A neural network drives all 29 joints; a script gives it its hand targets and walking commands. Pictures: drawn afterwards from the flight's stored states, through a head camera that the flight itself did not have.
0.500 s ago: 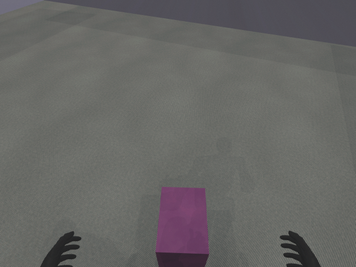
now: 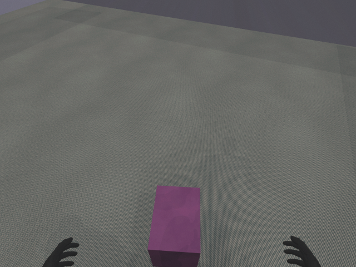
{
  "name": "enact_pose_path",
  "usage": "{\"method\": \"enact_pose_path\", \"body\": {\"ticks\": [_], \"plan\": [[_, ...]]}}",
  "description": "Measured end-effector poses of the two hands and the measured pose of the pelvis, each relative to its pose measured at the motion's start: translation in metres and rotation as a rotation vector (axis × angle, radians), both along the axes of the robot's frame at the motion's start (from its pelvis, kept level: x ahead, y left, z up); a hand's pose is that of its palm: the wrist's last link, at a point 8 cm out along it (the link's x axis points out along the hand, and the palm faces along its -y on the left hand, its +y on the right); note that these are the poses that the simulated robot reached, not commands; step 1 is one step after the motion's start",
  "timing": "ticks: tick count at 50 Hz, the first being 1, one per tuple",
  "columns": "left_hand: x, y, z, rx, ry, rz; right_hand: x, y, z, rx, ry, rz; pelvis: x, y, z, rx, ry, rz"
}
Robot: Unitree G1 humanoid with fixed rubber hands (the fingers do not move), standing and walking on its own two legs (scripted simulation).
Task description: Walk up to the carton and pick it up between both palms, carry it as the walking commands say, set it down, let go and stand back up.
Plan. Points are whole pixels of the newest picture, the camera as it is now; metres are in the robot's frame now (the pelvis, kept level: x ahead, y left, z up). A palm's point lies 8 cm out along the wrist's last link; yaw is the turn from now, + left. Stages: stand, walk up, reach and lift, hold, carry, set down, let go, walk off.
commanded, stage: stand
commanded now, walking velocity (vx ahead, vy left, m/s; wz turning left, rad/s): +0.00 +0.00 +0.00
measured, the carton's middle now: (176, 227) +0.44 +0.02 -0.63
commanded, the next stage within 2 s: none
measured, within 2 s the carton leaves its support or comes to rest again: neither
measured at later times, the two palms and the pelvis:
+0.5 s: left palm out of the picture +0.05 +0.31 -0.09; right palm out of the picture +0.04 -0.30 -0.10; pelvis -0.05 +0.00 +0.00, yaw +0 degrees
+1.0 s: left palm out of the picture +0.04 +0.33 -0.09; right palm out of the picture +0.06 -0.27 -0.09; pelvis -0.04 +0.02 +0.01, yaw +0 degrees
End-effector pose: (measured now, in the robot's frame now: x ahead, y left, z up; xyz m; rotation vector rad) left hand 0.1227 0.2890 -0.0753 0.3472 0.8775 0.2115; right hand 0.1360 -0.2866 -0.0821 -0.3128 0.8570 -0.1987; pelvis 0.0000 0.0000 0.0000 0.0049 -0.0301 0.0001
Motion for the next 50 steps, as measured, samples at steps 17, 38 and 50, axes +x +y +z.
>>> {"method": "enact_pose_path", "body": {"ticks": [17, 38, 50], "plan": [[-0.058, 0.011, -0.005, 0.005, 0.068, 0.019, -0.080, -0.012, -0.015, -0.011, 0.120, -0.006, -0.038, -0.003, 0.002, -0.007, -0.036, 0.007], [-0.070, 0.030, -0.018, -0.015, 0.158, 0.039, -0.085, -0.002, -0.011, -0.029, 0.174, -0.013, -0.044, 0.012, 0.006, -0.013, -0.040, -0.001], [-0.079, 0.044, -0.017, -0.001, 0.202, 0.052, -0.073, 0.013, -0.012, -0.020, 0.171, -0.006, -0.043, 0.024, 0.008, -0.013, -0.040, -0.004]]}}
